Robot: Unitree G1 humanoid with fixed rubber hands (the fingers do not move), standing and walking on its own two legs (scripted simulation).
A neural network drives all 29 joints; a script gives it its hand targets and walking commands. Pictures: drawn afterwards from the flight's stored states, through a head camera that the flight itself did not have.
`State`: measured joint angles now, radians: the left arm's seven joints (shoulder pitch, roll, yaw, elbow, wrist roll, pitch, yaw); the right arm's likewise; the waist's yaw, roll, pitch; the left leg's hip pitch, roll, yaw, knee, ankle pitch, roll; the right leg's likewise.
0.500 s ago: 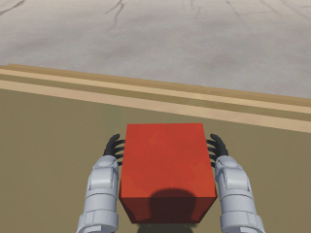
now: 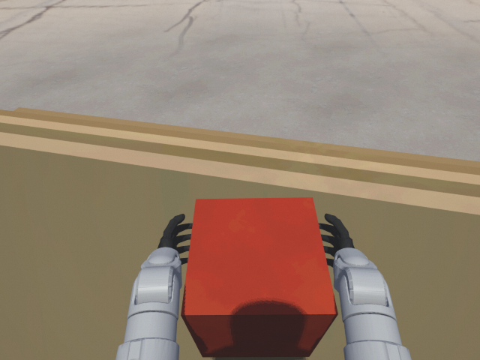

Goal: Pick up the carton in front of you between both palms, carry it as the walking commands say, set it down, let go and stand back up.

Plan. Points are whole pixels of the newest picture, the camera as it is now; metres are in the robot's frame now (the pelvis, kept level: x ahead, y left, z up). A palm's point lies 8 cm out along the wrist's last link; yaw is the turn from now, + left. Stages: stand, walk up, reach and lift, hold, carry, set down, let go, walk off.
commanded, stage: hold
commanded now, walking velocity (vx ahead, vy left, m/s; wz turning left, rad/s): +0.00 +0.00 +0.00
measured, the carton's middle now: (254, 281) +0.28 +0.00 -0.04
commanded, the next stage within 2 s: carry in 1.30 s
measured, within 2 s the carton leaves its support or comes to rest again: neither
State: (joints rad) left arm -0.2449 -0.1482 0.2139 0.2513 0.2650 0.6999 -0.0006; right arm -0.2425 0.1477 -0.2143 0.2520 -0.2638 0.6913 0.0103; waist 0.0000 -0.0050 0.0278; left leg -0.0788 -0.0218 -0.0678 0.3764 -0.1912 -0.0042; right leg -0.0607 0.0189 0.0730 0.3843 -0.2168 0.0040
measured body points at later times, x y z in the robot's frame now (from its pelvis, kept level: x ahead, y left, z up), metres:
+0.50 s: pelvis -0.02 +0.00 +0.00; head -0.06 +0.00 +0.45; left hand +0.29 +0.15 +0.04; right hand +0.29 -0.15 +0.04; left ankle +0.02 +0.12 -0.74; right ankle +0.00 -0.12 -0.74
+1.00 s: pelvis +0.00 +0.00 +0.00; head -0.04 +0.00 +0.45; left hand +0.29 +0.15 +0.04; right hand +0.29 -0.15 +0.04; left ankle +0.02 +0.12 -0.74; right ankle +0.00 -0.12 -0.74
